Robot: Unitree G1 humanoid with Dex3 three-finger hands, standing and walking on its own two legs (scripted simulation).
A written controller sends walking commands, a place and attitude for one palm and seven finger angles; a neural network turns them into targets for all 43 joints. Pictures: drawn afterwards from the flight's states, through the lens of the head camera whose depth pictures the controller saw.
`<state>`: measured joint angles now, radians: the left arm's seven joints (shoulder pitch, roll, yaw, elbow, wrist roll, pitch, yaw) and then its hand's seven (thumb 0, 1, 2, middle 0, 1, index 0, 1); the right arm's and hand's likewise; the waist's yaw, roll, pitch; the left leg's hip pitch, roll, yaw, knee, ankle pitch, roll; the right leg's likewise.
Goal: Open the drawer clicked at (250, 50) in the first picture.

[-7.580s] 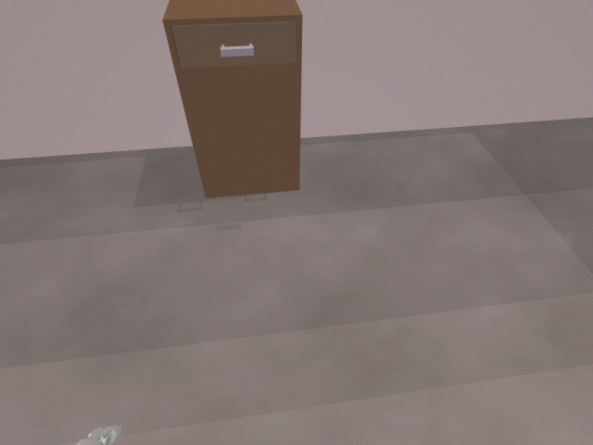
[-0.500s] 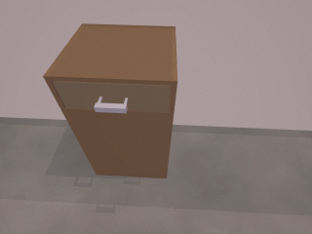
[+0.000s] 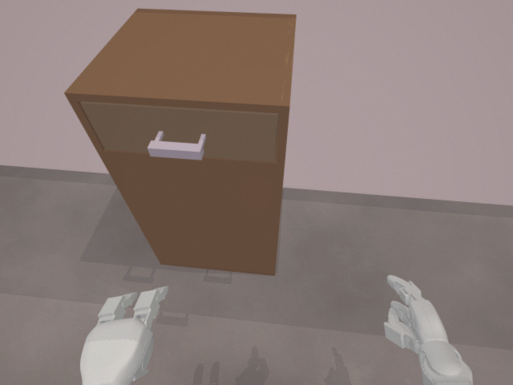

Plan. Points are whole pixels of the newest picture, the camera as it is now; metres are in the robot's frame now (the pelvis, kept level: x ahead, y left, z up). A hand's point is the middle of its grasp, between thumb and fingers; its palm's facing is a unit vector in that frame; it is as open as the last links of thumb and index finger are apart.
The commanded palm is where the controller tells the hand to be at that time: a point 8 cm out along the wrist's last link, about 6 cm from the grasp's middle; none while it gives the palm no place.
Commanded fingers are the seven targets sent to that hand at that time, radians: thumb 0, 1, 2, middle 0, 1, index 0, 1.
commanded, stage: raise the hand with hooked fingers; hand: left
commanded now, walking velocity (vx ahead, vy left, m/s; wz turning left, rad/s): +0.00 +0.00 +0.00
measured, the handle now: (178, 143) +0.57 +0.27 +0.00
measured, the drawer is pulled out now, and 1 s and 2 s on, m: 0.00 0.00 0.00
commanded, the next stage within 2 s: move the hooked fingers above the handle in 1.46 s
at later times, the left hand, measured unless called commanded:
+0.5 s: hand (120, 282) +0.24 +0.25 +0.02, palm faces -0.05 -0.11 -0.99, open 11.7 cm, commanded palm +0.22 +0.26 +0.09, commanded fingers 0.00 -0.22 0.42 -0.28 -1.02 -0.28 -1.02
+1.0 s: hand (90, 210) +0.30 +0.30 +0.10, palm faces +0.06 -0.06 -1.00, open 13.8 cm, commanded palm +0.28 +0.29 +0.16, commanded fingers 0.00 -0.50 0.30 -0.30 -1.20 -0.30 -1.20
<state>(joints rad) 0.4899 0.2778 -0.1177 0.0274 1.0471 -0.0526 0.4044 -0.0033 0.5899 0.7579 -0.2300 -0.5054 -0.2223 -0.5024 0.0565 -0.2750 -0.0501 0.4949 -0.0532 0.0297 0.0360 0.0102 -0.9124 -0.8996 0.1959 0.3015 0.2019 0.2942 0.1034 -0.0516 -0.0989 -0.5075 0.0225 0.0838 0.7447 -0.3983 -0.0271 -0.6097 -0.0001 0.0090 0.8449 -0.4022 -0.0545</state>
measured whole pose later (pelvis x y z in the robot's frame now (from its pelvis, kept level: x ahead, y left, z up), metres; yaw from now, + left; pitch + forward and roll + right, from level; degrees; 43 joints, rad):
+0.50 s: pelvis +0.01 +0.01 +0.01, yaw -1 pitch +8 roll +2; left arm 0.30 0.40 -0.03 -0.03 0.98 0.00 0.28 0.00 0.00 0.51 -0.29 -0.88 -0.28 -0.88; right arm 0.19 -0.25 -0.01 0.61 -0.04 0.08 -0.03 0.01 -0.91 -0.90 0.20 0.30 0.21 0.29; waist 0.05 0.04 -0.06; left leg -0.44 0.00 0.02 0.69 -0.39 -0.02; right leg -0.52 0.01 0.01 0.76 -0.37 -0.04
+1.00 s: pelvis +0.01 +0.05 +0.03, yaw +0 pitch +2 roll +0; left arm -0.08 0.45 -0.10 0.09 0.98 0.10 0.11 -0.01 -0.47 0.31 -0.32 -1.19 -0.31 -1.18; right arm 0.11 -0.20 0.03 0.59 0.00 0.11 -0.02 0.01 -0.91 -0.90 0.20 0.30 0.21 0.29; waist 0.09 0.06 -0.04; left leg -0.26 -0.04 0.01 0.55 -0.32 0.03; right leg -0.31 -0.03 0.00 0.57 -0.29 0.01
